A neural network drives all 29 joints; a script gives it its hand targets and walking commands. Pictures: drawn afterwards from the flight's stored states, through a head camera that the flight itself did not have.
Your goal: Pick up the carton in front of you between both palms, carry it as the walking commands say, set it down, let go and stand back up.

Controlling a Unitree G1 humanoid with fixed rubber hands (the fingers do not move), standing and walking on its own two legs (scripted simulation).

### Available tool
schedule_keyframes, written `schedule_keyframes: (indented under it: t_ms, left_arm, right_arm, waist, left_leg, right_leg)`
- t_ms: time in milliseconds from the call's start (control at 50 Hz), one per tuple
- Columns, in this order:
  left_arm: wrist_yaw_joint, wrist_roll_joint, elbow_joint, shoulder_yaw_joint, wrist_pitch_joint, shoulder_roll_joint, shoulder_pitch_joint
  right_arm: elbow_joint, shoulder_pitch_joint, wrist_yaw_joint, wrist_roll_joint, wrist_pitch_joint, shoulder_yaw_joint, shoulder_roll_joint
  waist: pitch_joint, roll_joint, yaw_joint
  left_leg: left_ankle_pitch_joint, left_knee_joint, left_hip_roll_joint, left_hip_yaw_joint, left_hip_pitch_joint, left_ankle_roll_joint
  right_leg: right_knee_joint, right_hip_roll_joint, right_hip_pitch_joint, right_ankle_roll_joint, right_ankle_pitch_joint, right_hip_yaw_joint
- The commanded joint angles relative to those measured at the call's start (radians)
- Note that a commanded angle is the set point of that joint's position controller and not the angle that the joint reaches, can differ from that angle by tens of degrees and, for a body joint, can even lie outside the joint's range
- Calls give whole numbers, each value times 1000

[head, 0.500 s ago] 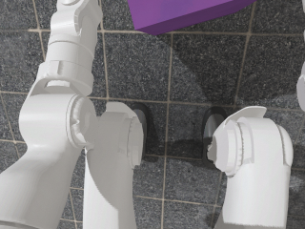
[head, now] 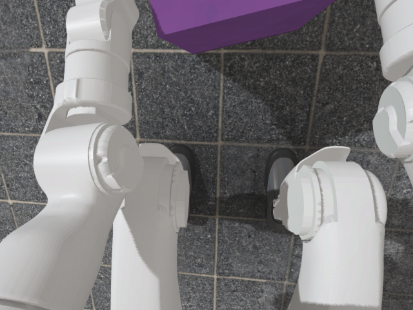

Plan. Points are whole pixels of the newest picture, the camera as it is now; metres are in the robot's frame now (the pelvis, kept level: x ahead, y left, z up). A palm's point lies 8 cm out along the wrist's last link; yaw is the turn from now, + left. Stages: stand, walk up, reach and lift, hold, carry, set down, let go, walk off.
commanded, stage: reach and lift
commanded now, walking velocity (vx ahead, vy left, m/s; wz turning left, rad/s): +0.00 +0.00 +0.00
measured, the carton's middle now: out of the picture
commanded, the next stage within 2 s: none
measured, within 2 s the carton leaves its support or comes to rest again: leaves its support in 0.08 s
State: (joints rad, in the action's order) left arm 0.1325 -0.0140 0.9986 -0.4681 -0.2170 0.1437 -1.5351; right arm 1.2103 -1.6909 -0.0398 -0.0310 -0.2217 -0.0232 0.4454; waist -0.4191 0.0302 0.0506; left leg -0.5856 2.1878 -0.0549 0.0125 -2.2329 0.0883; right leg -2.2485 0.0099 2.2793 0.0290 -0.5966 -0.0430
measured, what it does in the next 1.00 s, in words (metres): rises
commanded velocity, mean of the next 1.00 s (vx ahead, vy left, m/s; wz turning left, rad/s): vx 0.00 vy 0.00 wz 0.00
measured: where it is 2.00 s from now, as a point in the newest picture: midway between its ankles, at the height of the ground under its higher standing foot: (226, 199)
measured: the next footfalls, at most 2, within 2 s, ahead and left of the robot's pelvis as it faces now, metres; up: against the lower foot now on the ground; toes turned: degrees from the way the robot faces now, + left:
none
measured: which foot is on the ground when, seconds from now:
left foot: down 0.00-1.00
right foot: down 0.00-1.00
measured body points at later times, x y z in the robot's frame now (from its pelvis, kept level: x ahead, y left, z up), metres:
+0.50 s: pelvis -0.01 +0.02 +0.08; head +0.28 -0.03 +0.42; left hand +0.52 +0.13 +0.01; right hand +0.53 -0.18 +0.01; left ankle +0.12 +0.14 -0.33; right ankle +0.10 -0.11 -0.33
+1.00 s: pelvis +0.02 +0.02 +0.19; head +0.23 -0.03 +0.58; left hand +0.49 +0.13 +0.15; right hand +0.49 -0.17 +0.14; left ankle +0.12 +0.14 -0.33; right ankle +0.10 -0.11 -0.33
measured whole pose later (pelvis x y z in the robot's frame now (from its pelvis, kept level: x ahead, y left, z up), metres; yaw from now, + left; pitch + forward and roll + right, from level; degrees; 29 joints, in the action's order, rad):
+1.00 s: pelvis +0.02 +0.02 +0.19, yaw -5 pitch +40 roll +2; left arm 0.09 -0.20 0.56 -0.52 -0.41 -0.11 -0.86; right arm 0.68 -0.95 -0.01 0.25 -0.44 -0.38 0.02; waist 0.22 0.02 0.04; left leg -0.49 1.55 -0.05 0.05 -1.76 0.05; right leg -1.56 0.05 1.78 -0.02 -0.47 -0.07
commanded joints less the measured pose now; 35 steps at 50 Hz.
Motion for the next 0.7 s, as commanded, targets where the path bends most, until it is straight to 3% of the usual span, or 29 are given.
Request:
schedule_keyframes:
  t_ms: [0, 60, 160, 220, 260, 340, 380, 440, 520, 600, 680]
  left_arm:
    - [-252, 118, -167, 323, 6, -918, -461]
    - [-247, 179, -229, 408, -3, -987, -480]
    - [-247, 233, -435, 536, -44, -1047, -565]
    - [-241, 209, -514, 579, -70, -1064, -568]
    - [-243, 171, -491, 561, -87, -1065, -526]
    - [-254, 9, -328, 393, -125, -1063, -407]
    - [-259, -58, -278, 318, -140, -1053, -381]
    - [-267, -101, -270, 281, -147, -1061, -384]
    - [-285, -97, -290, 312, -158, -1110, -394]
    - [-309, -56, -332, 396, -177, -1181, -383]
    - [-322, -11, -382, 487, -194, -1234, -333]
  right_arm:
    - [-222, -333, -239, -100, 17, 157, -1026]
    - [-354, -381, -217, -139, 19, 213, -1079]
    - [-581, -409, -164, -140, -27, 274, -1202]
    - [-579, -314, -143, -96, -72, 263, -1283]
    - [-516, -241, -151, -55, -96, 224, -1314]
    - [-325, -157, -190, 59, -126, 74, -1325]
    - [-265, -148, -205, 108, -135, -2, -1312]
    - [-241, -148, -215, 155, -139, -79, -1298]
    - [-257, -138, -218, 188, -145, -117, -1305]
    - [-325, -128, -222, 176, -158, -73, -1344]
    - [-415, -96, -225, 134, -175, 16, -1409]
  waist:
    - [1199, -119, 42]
    - [1436, -144, 28]
    - [1896, -207, -3]
    - [1915, -187, -16]
    - [1799, -169, -10]
    - [1454, -152, 24]
    - [1363, -151, 39]
    - [1367, -138, 34]
    - [1449, -101, 0]
    - [1588, -66, -30]
    - [1713, -56, -34]
  left_leg:
    - [418, -104, -80, -142, 514, -60]
    - [495, -103, -81, -147, 533, -54]
    - [556, -153, -97, -159, 506, -36]
    - [520, -213, -111, -158, 530, -32]
    - [439, -263, -119, -153, 528, -33]
    - [214, -372, -123, -142, 520, -49]
    - [143, -421, -120, -137, 511, -57]
    - [119, -476, -117, -134, 537, -59]
    - [131, -530, -118, -133, 595, -53]
    - [186, -572, -124, -132, 689, -44]
    - [262, -613, -126, -128, 784, -37]
  right_leg:
    - [191, 87, -618, -7, 440, 39]
    - [189, 91, -786, -15, 576, 41]
    - [212, 98, -1163, -24, 795, 49]
    - [275, 115, -1106, -32, 707, 75]
    - [327, 122, -978, -34, 576, 88]
    - [450, 129, -653, -35, 232, 107]
    - [503, 130, -593, -31, 132, 104]
    - [555, 136, -605, -26, 104, 104]
    - [605, 141, -684, -21, 129, 112]
    - [648, 145, -791, -21, 196, 119]
    - [681, 150, -906, -29, 288, 120]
